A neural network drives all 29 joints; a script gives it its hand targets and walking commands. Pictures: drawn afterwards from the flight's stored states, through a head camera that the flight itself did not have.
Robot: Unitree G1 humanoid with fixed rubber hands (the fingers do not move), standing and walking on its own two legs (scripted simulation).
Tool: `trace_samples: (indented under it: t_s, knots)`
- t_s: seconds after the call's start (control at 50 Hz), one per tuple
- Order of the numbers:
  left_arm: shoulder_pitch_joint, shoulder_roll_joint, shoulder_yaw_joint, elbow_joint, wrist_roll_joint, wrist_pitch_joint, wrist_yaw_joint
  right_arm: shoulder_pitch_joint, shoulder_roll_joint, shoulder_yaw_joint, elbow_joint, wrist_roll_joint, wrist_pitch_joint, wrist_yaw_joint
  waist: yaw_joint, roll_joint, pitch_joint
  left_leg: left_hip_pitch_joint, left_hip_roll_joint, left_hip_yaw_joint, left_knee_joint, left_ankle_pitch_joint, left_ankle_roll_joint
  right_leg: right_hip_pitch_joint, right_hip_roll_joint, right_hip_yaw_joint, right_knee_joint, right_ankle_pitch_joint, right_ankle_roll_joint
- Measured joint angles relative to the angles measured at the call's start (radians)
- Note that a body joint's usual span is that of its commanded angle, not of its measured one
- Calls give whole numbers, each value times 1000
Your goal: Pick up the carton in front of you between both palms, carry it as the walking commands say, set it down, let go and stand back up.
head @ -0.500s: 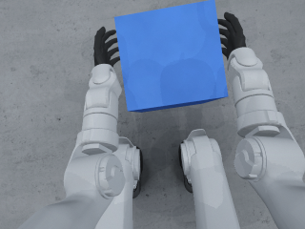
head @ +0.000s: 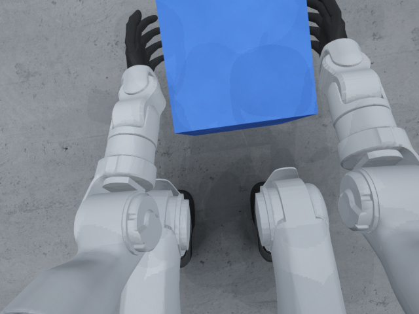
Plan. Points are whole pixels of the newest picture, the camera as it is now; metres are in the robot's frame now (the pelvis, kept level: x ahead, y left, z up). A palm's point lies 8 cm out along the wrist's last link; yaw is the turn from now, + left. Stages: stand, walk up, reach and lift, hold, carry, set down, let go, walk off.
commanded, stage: set down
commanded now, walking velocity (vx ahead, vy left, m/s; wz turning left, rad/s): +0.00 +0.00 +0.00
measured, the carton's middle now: (233, 75) +0.49 -0.07 -0.23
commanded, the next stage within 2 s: none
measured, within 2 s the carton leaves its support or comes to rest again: rests again in 0.44 s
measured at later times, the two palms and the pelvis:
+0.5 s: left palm (132, 69) +0.52 +0.10 -0.16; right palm (315, 49) +0.50 -0.20 -0.17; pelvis -0.01 +0.01 -0.01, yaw +0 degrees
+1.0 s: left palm (129, 81) +0.50 +0.12 -0.19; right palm (330, 64) +0.48 -0.24 -0.21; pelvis -0.01 +0.01 -0.02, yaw +0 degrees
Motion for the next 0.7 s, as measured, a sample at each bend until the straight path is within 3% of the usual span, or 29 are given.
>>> trace_samples:
  t_s: [0.3, 0.42, 0.7]
  knots:
    - [-90, 47, -2, 128, 23, -8, -28, -66, -20, -12, 131, -8, -50, 11, 8, 11, 63, -11, -26, -1, 37, 27, 3, 10, -20, -1, 34, 8, 8]
    - [-90, 72, -1, 153, 2, -35, -37, -81, -11, -18, 142, -12, -59, 44, -10, 27, 77, -9, -31, 8, 47, 23, 16, 22, -24, 7, 41, -5, 20]
    - [-111, 92, 19, 187, 24, -56, -77, -100, -10, -95, 146, -74, -75, 113, -19, 33, 110, 1, -32, 23, 52, 23, 32, 39, -25, 21, 45, -11, 35]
